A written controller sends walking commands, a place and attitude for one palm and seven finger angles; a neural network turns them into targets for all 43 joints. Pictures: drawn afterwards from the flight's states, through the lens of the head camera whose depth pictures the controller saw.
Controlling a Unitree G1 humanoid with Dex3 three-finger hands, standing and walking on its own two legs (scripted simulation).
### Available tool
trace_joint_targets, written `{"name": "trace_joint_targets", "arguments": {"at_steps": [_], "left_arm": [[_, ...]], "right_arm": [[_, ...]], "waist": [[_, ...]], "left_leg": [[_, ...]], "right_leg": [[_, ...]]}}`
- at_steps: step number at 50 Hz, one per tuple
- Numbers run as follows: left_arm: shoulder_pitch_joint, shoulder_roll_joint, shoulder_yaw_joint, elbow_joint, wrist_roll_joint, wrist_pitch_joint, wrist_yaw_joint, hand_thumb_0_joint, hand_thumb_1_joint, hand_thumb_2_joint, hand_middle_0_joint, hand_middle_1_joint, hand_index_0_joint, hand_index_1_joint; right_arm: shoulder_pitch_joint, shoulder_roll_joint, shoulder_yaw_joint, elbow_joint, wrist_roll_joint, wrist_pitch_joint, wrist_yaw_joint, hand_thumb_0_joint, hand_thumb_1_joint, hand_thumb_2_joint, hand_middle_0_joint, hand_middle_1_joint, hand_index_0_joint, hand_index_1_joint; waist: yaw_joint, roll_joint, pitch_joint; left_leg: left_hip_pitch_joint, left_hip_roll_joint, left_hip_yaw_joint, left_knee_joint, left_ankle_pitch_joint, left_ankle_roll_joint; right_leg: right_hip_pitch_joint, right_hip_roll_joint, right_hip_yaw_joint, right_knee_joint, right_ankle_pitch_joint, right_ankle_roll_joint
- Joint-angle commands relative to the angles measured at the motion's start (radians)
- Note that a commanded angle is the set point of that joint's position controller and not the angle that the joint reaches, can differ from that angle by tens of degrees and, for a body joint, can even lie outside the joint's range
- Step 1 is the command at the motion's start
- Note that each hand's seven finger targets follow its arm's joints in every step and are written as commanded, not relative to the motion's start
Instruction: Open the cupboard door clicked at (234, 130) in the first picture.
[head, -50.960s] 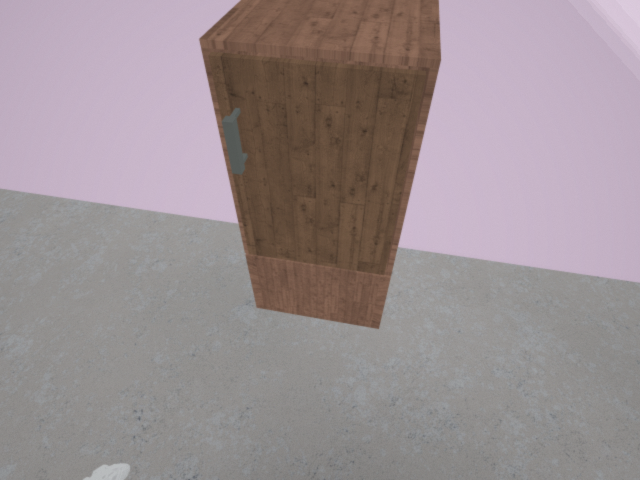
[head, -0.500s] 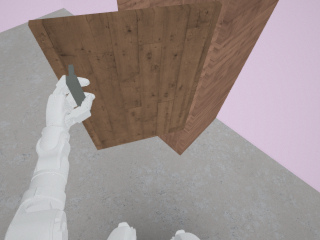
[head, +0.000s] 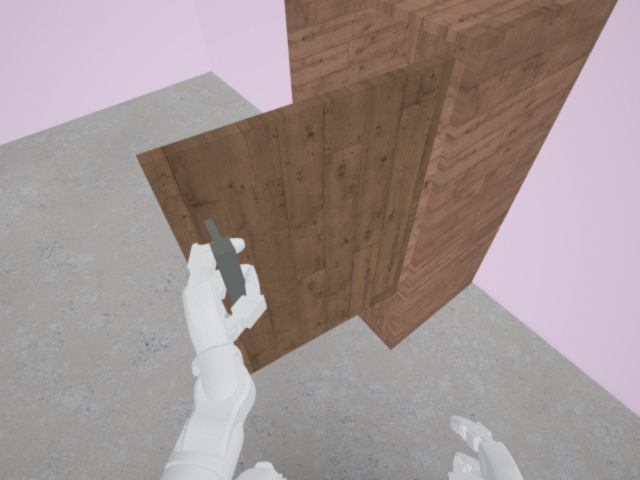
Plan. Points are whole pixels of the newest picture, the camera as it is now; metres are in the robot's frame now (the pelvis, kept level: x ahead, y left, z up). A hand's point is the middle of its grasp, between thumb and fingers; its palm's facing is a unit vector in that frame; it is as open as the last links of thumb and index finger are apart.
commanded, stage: pull the door open along its arc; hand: left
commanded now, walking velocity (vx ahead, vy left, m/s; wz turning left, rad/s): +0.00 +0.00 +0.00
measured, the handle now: (226, 266) +0.38 +0.14 +0.06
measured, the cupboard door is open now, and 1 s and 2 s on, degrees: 83 85 89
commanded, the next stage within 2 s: open thumb and fingers to let go in 0.04 s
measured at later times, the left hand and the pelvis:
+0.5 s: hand (263, 303) +0.33 +0.08 +0.05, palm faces +0.35 -0.94 +0.01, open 9.2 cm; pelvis +0.00 +0.00 +0.00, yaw +1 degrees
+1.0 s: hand (261, 307) +0.32 +0.09 +0.05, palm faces +0.28 -0.96 +0.00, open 14.4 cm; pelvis -0.01 +0.03 -0.01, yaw +0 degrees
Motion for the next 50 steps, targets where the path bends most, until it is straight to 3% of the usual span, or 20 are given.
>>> {"name": "trace_joint_targets", "arguments": {"at_steps": [1, 5, 7, 9, 12, 13, 16, 19, 20, 23, 27, 29, 32, 34, 37, 41, 47, 50], "left_arm": [[-0.106, 0.009, -0.035, -0.196, 0.023, -0.057, 0.015, 0.000, 0.900, 0.900, -0.400, -1.350, -0.400, -1.350], [-0.089, -0.067, -0.112, -0.195, 0.024, -0.067, 0.007, 0.000, 0.900, 0.900, -0.400, -1.350, -0.400, -1.350], [-0.233, -0.008, -0.083, -0.176, 0.039, -0.082, 0.020, 0.000, 0.900, 0.900, -0.400, -1.350, -0.400, -1.350], [-0.251, 0.031, -0.045, -0.150, 0.052, -0.100, 0.027, 0.000, 0.760, 0.840, -0.390, -1.335, -0.390, -1.335], [-0.249, 0.011, -0.058, -0.121, 0.048, -0.111, 0.015, 0.000, 0.550, 0.750, -0.375, -1.313, -0.375, -1.313], [-0.267, 0.001, -0.058, -0.130, 0.028, -0.115, 0.012, 0.000, 0.480, 0.720, -0.370, -1.305, -0.370, -1.305], [-0.272, 0.009, -0.035, -0.147, -0.008, -0.126, 0.003, 0.000, 0.270, 0.630, -0.355, -1.283, -0.355, -1.283], [-0.232, 0.003, -0.036, -0.172, -0.012, -0.135, 0.005, 0.000, 0.060, 0.540, -0.340, -1.260, -0.340, -1.260], [-0.231, -0.018, -0.056, -0.160, -0.009, -0.132, 0.005, 0.000, -0.010, 0.510, -0.335, -1.253, -0.335, -1.253], [-0.231, -0.006, -0.050, -0.144, 0.006, -0.133, 0.012, 0.000, -0.220, 0.420, -0.320, -1.230, -0.320, -1.230], [-0.239, -0.018, -0.063, -0.155, 0.032, -0.134, 0.026, 0.000, -0.500, 0.300, -0.300, -1.200, -0.300, -1.200], [-0.223, -0.013, -0.058, -0.155, 0.034, -0.131, 0.031, 0.000, -0.500, 0.300, -0.300, -1.200, -0.300, -1.200], [-0.245, -0.043, -0.088, -0.154, 0.049, -0.119, 0.043, 0.000, -0.500, 0.300, -0.275, -1.050, -0.275, -1.050], [-0.241, -0.049, -0.086, -0.175, 0.046, -0.116, 0.053, 0.000, -0.500, 0.300, -0.258, -0.950, -0.258, -0.950], [-0.216, -0.052, -0.089, -0.170, 0.053, -0.099, 0.060, 0.000, -0.500, 0.300, -0.233, -0.800, -0.233, -0.800], [-0.289, -0.071, -0.101, -0.145, 0.066, -0.084, 0.083, 0.000, -0.500, 0.300, -0.200, -0.600, -0.200, -0.600], [-0.333, -0.086, -0.104, -0.119, 0.069, -0.065, 0.106, 0.000, -0.500, 0.300, -0.150, -0.300, -0.150, -0.300], [-0.382, -0.119, -0.130, -0.112, 0.074, -0.055, 0.117, 0.000, -0.500, 0.300, -0.150, -0.300, -0.150, -0.300]], "right_arm": [[-0.035, -0.110, -0.053, -0.120, -0.005, -0.049, -0.019, 0.000, -0.900, -0.900, 0.200, 0.300, 0.200, 0.300], [-0.044, -0.107, -0.056, -0.114, -0.006, -0.075, -0.017, 0.000, -0.900, -0.900, 0.200, 0.300, 0.200, 0.300], [-0.036, -0.114, -0.056, -0.082, -0.007, -0.080, -0.024, 0.000, -0.900, -0.900, 0.200, 0.300, 0.200, 0.300], [-0.043, -0.110, -0.062, -0.067, -0.011, -0.082, -0.031, 0.000, -0.900, -0.900, 0.200, 0.300, 0.200, 0.300], [-0.044, -0.111, -0.066, -0.058, -0.006, -0.086, -0.034, 0.000, -0.900, -0.900, 0.200, 0.300, 0.200, 0.300], [-0.054, -0.111, -0.068, -0.057, -0.005, -0.089, -0.034, 0.000, -0.900, -0.900, 0.200, 0.300, 0.200, 0.300], [-0.039, -0.114, -0.072, -0.053, -0.003, -0.097, -0.035, 0.000, -0.900, -0.900, 0.200, 0.300, 0.200, 0.300], [-0.027, -0.113, -0.074, -0.057, -0.004, -0.101, -0.030, 0.000, -0.900, -0.900, 0.200, 0.300, 0.200, 0.300], [-0.025, -0.113, -0.072, -0.057, -0.004, -0.103, -0.029, 0.000, -0.900, -0.900, 0.200, 0.300, 0.200, 0.300], [-0.025, -0.115, -0.072, -0.057, -0.006, -0.103, -0.028, 0.000, -0.900, -0.900, 0.200, 0.300, 0.200, 0.300], [-0.023, -0.116, -0.073, -0.066, -0.012, -0.105, -0.024, 0.000, -0.900, -0.900, 0.200, 0.300, 0.200, 0.300], [-0.029, -0.113, -0.071, -0.068, -0.012, -0.102, -0.024, 0.000, -0.900, -0.900, 0.200, 0.300, 0.200, 0.300], [-0.032, -0.112, -0.069, -0.076, -0.011, -0.101, -0.023, 0.000, -0.900, -0.900, 0.200, 0.300, 0.200, 0.300], [-0.035, -0.109, -0.069, -0.079, -0.014, -0.103, -0.023, 0.000, -0.900, -0.900, 0.200, 0.300, 0.200, 0.300], [-0.034, -0.108, -0.065, -0.085, -0.013, -0.099, -0.023, 0.000, -0.900, -0.900, 0.200, 0.300, 0.200, 0.300], [-0.055, -0.105, -0.060, -0.081, -0.016, -0.100, -0.027, 0.000, -0.900, -0.900, 0.200, 0.300, 0.200, 0.300], [-0.062, -0.103, -0.057, -0.072, -0.016, -0.103, -0.030, 0.000, -0.900, -0.900, 0.200, 0.300, 0.200, 0.300], [-0.075, -0.099, -0.054, -0.064, -0.014, -0.104, -0.029, 0.000, -0.900, -0.900, 0.200, 0.300, 0.200, 0.300]], "waist": [[-0.004, -0.117, -0.180], [-0.015, -0.123, -0.170], [-0.051, -0.158, -0.141], [-0.036, -0.156, -0.162], [-0.030, -0.154, -0.186], [-0.026, -0.135, -0.209], [-0.013, -0.132, -0.259], [0.001, -0.124, -0.299], [-0.012, -0.127, -0.277], [-0.015, -0.147, -0.244], [-0.012, -0.122, -0.244], [-0.003, -0.105, -0.261], [-0.012, -0.097, -0.242], [-0.003, -0.085, -0.275], [0.002, -0.094, -0.262], [-0.013, -0.088, -0.216], [-0.014, -0.080, -0.224], [-0.023, -0.045, -0.218]], "left_leg": [[0.153, -0.028, -0.013, -0.049, 0.176, 0.038], [0.137, -0.030, -0.022, -0.041, 0.145, 0.039], [0.111, -0.027, -0.030, -0.022, 0.120, 0.044], [0.074, -0.031, -0.033, -0.012, 0.097, 0.042], [0.086, -0.032, -0.030, -0.016, 0.106, 0.045], [0.092, -0.033, -0.027, -0.018, 0.109, 0.044], [0.117, -0.034, -0.025, -0.020, 0.146, 0.043], [0.139, -0.036, -0.020, -0.021, 0.203, 0.043], [0.143, -0.036, -0.019, -0.022, 0.202, 0.044], [0.144, -0.032, -0.021, -0.021, 0.205, 0.046], [0.170, -0.031, -0.016, -0.022, 0.213, 0.050], [0.179, -0.030, -0.014, -0.026, 0.218, 0.047], [0.202, -0.023, -0.016, -0.028, 0.221, 0.049], [0.215, -0.024, -0.016, -0.028, 0.234, 0.048], [0.216, -0.019, -0.021, -0.036, 0.242, 0.045], [0.211, -0.015, -0.025, -0.038, 0.195, 0.046], [0.210, -0.011, -0.037, -0.046, 0.172, 0.043], [0.228, -0.009, -0.046, -0.054, 0.148, 0.041]], "right_leg": [[0.130, -0.091, 0.150, -0.229, 0.597, 0.110], [0.120, -0.105, 0.171, -0.247, 0.564, 0.116], [0.076, -0.113, 0.187, -0.255, 0.520, 0.121], [0.092, -0.129, 0.219, -0.260, 0.481, 0.124], [0.099, -0.127, 0.219, -0.260, 0.485, 0.122], [0.108, -0.127, 0.212, -0.256, 0.489, 0.120], [0.144, -0.121, 0.198, -0.237, 0.566, 0.123], [0.177, -0.114, 0.173, -0.201, 0.689, 0.121], [0.161, -0.111, 0.162, -0.200, 0.696, 0.123], [0.124, -0.103, 0.143, -0.193, 0.674, 0.118], [0.089, -0.088, 0.119, -0.183, 0.624, 0.106], [0.088, -0.084, 0.107, -0.176, 0.603, 0.097], [0.045, -0.066, 0.083, -0.173, 0.533, 0.086], [0.052, -0.063, 0.074, -0.164, 0.534, 0.082], [0.047, -0.050, 0.061, -0.159, 0.499, 0.071], [-0.010, -0.044, 0.048, -0.170, 0.390, 0.066], [-0.031, -0.033, 0.033, -0.164, 0.310, 0.057], [-0.063, -0.029, 0.020, -0.158, 0.266, 0.052]]}}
